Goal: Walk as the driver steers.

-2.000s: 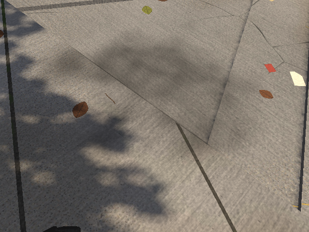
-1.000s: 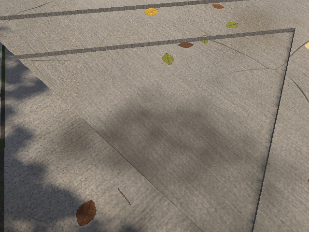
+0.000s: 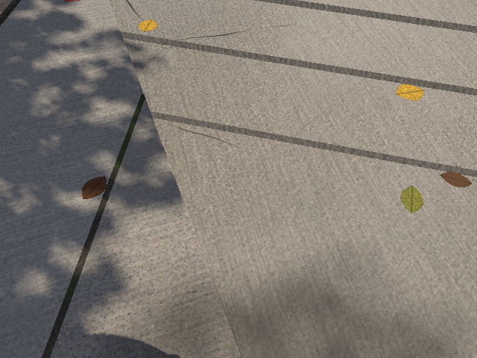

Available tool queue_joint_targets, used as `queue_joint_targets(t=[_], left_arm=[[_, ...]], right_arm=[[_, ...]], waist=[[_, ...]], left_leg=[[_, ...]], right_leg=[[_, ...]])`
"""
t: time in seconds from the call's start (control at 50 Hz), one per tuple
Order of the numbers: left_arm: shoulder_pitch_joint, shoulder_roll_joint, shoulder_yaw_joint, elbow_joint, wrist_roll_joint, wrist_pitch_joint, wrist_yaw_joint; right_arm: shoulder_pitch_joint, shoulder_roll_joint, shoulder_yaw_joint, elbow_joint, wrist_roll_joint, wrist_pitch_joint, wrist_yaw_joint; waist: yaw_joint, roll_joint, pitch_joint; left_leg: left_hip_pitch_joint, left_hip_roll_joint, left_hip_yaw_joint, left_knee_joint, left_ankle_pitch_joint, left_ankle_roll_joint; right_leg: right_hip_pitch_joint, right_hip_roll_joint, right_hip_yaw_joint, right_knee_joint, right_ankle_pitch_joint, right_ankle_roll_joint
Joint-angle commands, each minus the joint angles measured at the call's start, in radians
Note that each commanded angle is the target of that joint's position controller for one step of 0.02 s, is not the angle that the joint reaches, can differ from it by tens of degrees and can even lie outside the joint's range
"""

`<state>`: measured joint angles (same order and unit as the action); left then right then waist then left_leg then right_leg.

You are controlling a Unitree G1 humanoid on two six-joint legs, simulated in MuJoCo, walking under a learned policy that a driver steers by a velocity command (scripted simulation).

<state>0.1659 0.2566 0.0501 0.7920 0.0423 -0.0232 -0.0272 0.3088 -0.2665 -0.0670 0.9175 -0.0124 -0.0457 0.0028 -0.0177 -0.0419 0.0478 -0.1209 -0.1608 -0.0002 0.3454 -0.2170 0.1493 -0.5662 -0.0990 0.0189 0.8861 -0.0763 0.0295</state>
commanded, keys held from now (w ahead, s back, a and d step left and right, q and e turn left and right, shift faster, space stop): w+e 1.00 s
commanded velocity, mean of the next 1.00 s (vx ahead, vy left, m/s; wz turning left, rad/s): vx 0.50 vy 0.00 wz -0.42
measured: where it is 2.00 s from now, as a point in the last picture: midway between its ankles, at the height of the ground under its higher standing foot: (350, 234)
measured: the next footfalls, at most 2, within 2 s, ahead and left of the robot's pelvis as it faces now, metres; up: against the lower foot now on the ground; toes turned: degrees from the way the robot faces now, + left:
right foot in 0.14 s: +0.22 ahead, -0.12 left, +0.00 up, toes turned -9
left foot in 0.62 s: +0.49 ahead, +0.06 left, +0.00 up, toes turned -16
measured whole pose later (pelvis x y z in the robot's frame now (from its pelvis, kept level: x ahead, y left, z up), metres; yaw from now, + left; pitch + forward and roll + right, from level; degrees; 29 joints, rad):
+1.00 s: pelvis +0.54 -0.07 -0.07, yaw -29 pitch +1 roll +0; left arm 0.00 0.28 0.09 0.66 -0.03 -0.01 -0.10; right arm 0.51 -0.22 -0.04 0.80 0.00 -0.09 -0.07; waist -0.12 -0.03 0.04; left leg -0.18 0.08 0.21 0.95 -0.77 0.00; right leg -0.69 0.02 0.09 0.72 0.34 -0.07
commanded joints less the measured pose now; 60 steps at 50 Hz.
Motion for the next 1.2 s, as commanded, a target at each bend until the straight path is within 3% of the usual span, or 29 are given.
queue_joint_targets(t=[0.02, 0.14, 0.2, 0.24, 0.28, 0.3, 0.32, 0.34, 0.36, 0.4, 0.44, 0.5, 0.56, 0.6, 0.62, 0.64, 0.66, 0.68, 0.7, 0.72, 0.84, 0.86, 0.94, 1.06, 1.12, 1.14, 1.16, 1.18, 1.2], left_arm=[[0.022, 0.069, 0.017, -0.038, -0.006, 0.003, -0.007], [-0.065, 0.071, 0.017, -0.075, -0.013, -0.006, -0.03], [-0.15, 0.063, 0.028, -0.11, -0.015, -0.02, -0.029], [-0.095, 0.042, 0.026, -0.099, -0.007, -0.033, -0.021], [0.109, 0.048, 0.038, -0.043, -0.014, -0.034, -0.022], [0.319, 0.066, 0.051, 0.02, -0.023, -0.03, -0.025], [0.459, 0.131, 0.072, 0.081, -0.041, -0.022, -0.028], [0.445, 0.163, 0.075, 0.05, -0.031, -0.016, -0.021], [0.394, 0.151, 0.067, 0.006, -0.015, -0.012, -0.002], [0.228, 0.153, 0.056, -0.019, -0.004, -0.019, 0.034], [0.054, 0.187, 0.059, -0.063, -0.011, -0.049, 0.036], [0.005, 0.198, 0.069, -0.043, -0.03, -0.066, 0.01], [-0.073, 0.209, 0.078, -0.051, -0.024, -0.049, -0.001], [-0.252, 0.243, 0.094, -0.096, -0.033, -0.032, 0.007], [-0.309, 0.182, 0.08, -0.117, -0.031, -0.015, 0.015], [-0.169, 0.066, 0.045, -0.137, -0.039, -0.009, 0.029], [0.112, 0.029, 0.038, -0.13, -0.056, -0.009, 0.036], [0.14, 0.031, 0.022, -0.123, -0.031, 0.014, 0.027], [0.051, 0.131, 0.05, -0.121, -0.004, 0.031, 0.013], [0.014, 0.16, 0.066, -0.115, 0.002, 0.048, -0.001], [-0.14, 0.108, 0.052, -0.169, -0.011, 0.066, -0.03], [-0.157, 0.108, 0.063, -0.177, -0.103, 0.041, -0.029], [-0.33, 0.063, 0.043, -0.232, -0.071, -0.007, -0.068], [-0.342, 0.02, 0.028, -0.212, -0.083, -0.026, -0.103], [0.082, 0.111, 0.092, -0.07, -0.065, -0.025, -0.06], [0.251, 0.167, 0.106, -0.016, -0.053, -0.018, -0.041], [0.224, 0.261, 0.102, -0.036, -0.015, -0.037, -0.021], [0.306, 0.25, 0.101, -0.05, -0.029, -0.03, -0.013], [0.315, 0.243, 0.096, -0.036, -0.037, -0.017, 0.0]], right_arm=[[0.043, -0.097, -0.012, -0.027, -0.009, -0.035, -0.009], [0.091, -0.093, 0.001, -0.042, -0.043, -0.044, -0.028], [0.249, -0.131, -0.006, 0.02, -0.046, -0.047, -0.041], [0.208, -0.164, -0.008, 0.01, -0.03, -0.047, -0.042], [0.131, -0.173, -0.003, -0.004, 0.005, -0.037, -0.044], [0.037, -0.166, 0.0, -0.024, 0.03, -0.037, -0.047], [-0.049, -0.148, 0.007, -0.072, 0.036, -0.047, -0.045], [-0.104, -0.177, 0.008, -0.134, 0.026, -0.059, -0.053], [-0.21, -0.175, 0.012, -0.18, 0.009, -0.063, -0.056], [-0.224, -0.117, 0.024, -0.213, -0.028, -0.049, -0.019], [-0.22, -0.081, 0.031, -0.242, -0.051, -0.014, 0.009], [-0.096, -0.076, 0.025, -0.243, -0.053, 0.018, 0.027], [0.116, -0.157, -0.015, -0.193, -0.051, 0.022, 0.017], [0.46, -0.2, -0.046, -0.117, -0.058, 0.014, -0.001], [0.472, -0.194, -0.046, -0.104, -0.057, 0.0, 0.0], [0.395, -0.175, -0.021, -0.116, -0.061, -0.021, 0.011], [0.204, -0.211, -0.019, -0.156, -0.039, -0.045, 0.021], [0.055, -0.244, -0.042, -0.213, -0.034, -0.05, 0.02], [-0.038, -0.167, -0.025, -0.232, -0.034, -0.059, 0.019], [-0.066, -0.157, -0.017, -0.212, -0.03, -0.065, 0.01], [0.109, -0.146, -0.015, -0.128, -0.027, -0.075, -0.01], [0.1, -0.117, -0.013, -0.162, 0.023, -0.085, -0.041], [0.25, -0.084, -0.007, -0.156, 0.009, -0.06, -0.083], [0.249, -0.111, -0.026, -0.171, 0.037, -0.018, -0.08], [0.194, -0.145, -0.044, -0.151, 0.055, -0.037, -0.059], [0.146, -0.108, -0.047, -0.146, 0.047, -0.057, -0.055], [0.242, -0.028, -0.012, -0.205, 0.036, -0.09, -0.042], [0.191, -0.093, 0.0, -0.27, 0.048, -0.114, -0.026], [0.118, -0.093, 0.004, -0.302, 0.064, -0.128, -0.024]], waist=[[-0.001, 0.12, -0.037], [-0.047, 0.089, 0.029], [-0.124, -0.013, 0.068], [-0.096, 0.035, -0.011], [0.022, 0.084, -0.141], [0.161, 0.023, -0.209], [0.257, -0.21, -0.251], [0.235, -0.151, -0.274], [0.23, 0.051, -0.21], [0.089, 0.186, -0.028], [-0.011, 0.13, 0.074], [-0.079, -0.037, 0.022], [-0.174, -0.06, -0.074], [-0.395, 0.047, -0.124], [-0.435, 0.251, -0.032], [-0.254, 0.324, 0.015], [0.019, 0.292, -0.022], [0.065, 0.331, -0.047], [0.056, 0.163, 0.044], [0.074, 0.112, 0.064], [-0.002, 0.097, 0.033], [-0.024, 0.093, -0.007], [-0.129, 0.078, -0.002], [-0.138, 0.099, 0.085], [0.101, 0.113, -0.103], [0.199, -0.038, -0.1], [0.098, -0.177, -0.291], [0.167, -0.126, -0.526], [0.153, -0.042, -0.514]], left_leg=[[-0.02, 0.231, -0.127, -0.067, 0.368, 0.043], [0.024, 0.295, -0.11, 0.019, 0.368, 0.057], [0.245, 0.27, -0.105, 0.11, 0.67, 0.02], [0.296, 0.224, -0.038, 0.205, 0.919, -0.032], [0.088, 0.211, 0.01, 0.485, 1.017, -0.088], [-0.244, 0.189, 0.048, 0.76, 0.828, -0.144], [-0.694, 0.122, 0.073, 1.111, -0.033, -0.218], [-0.899, 0.178, -0.062, 1.252, -0.374, -0.226], [-0.953, 0.23, -0.14, 1.198, -0.378, -0.21], [-0.845, 0.237, -0.085, 0.977, -0.306, -0.151], [-0.561, 0.209, 0.007, 0.736, -0.171, -0.146], [-0.192, 0.198, 0.026, 0.565, 0.109, -0.126], [0.071, 0.202, 0.007, 0.599, 0.197, -0.116], [0.399, 0.211, -0.024, 0.453, 0.111, -0.103], [0.29, 0.267, -0.067, 0.21, 0.099, -0.053], [0.217, 0.385, -0.189, 0.21, 0.354, -0.06], [0.136, 0.485, -0.351, 0.141, 0.482, -0.041], [-0.077, 0.582, -0.569, 0.012, -0.03, 0.054], [-0.198, 0.533, -0.579, -0.018, -0.263, 0.069], [-0.265, 0.504, -0.504, 0.029, -0.296, 0.059], [-0.229, 0.435, -0.181, 0.151, -0.14, 0.006], [-0.125, 0.447, -0.159, 0.233, -0.074, 0.008], [0.024, 0.462, -0.077, 0.361, 0.027, -0.025], [-0.097, 0.435, 0.085, 0.459, 0.16, -0.089], [-0.234, 0.376, 0.177, 0.98, 0.575, -0.122], [-0.55, 0.255, 0.199, 1.508, -0.204, -0.174], [-0.855, 0.225, 0.047, 1.726, -0.619, -0.187], [-0.916, 0.227, -0.104, 1.686, -0.573, -0.203], [-0.975, 0.224, -0.116, 1.624, -0.47, -0.2]], right_leg=[[0.04, 0.037, -0.023, -0.041, 0.212, -0.028], [0.027, 0.115, -0.019, -0.199, 0.176, -0.086], [-0.098, 0.188, -0.068, -0.249, 0.01, -0.093], [0.017, 0.248, -0.139, -0.343, -0.02, -0.102], [0.422, 0.256, -0.149, -0.368, 0.122, -0.117], [0.809, 0.188, -0.088, -0.417, 0.325, -0.16], [1.145, -0.033, 0.21, -0.455, 0.385, -0.263], [1.212, -0.201, 0.445, -0.425, 0.411, -0.342], [1.106, -0.195, 0.451, -0.452, 0.271, -0.328], [0.726, -0.149, 0.401, -0.578, 0.105, -0.276], [0.318, -0.064, 0.296, -0.749, 0.039, -0.272], [0.125, 0.009, 0.179, -0.801, 0.06, -0.24], [0.161, 0.032, 0.15, -0.64, 0.192, -0.154], [-0.019, 0.099, 0.122, -0.138, 0.311, -0.074], [-0.074, 0.225, 0.08, 0.336, -0.256, -0.068], [-0.168, 0.265, 0.138, 0.533, -0.496, -0.122], [-0.181, 0.202, 0.193, 0.442, -0.375, -0.168], [-0.127, 0.151, 0.166, 0.379, -0.303, -0.155], [-0.111, 0.1, 0.176, 0.333, -0.192, -0.122], [-0.088, 0.083, 0.164, 0.301, -0.098, -0.079], [-0.091, 0.123, 0.089, 0.048, 0.288, -0.093], [-0.18, 0.092, 0.21, 0.035, 0.324, -0.104], [-0.301, 0.118, 0.098, -0.153, 0.452, -0.099], [-0.041, 0.125, -0.064, -0.333, 0.393, -0.093], [0.556, 0.171, -0.145, -0.465, 0.473, -0.176], [0.838, 0.038, 0.05, -0.496, 0.657, -0.289], [1.16, -0.126, 0.282, -0.139, 1.075, -0.403], [1.273, -0.211, 0.492, -0.22, 0.84, -0.54], [1.178, -0.23, 0.622, -0.407, 0.339, -0.533]])
Keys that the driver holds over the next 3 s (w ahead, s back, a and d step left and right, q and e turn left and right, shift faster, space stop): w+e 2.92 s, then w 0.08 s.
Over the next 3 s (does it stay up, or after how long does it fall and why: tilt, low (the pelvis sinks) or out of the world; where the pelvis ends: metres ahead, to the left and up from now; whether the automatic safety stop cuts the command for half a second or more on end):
stays up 1.05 -0.95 -0.16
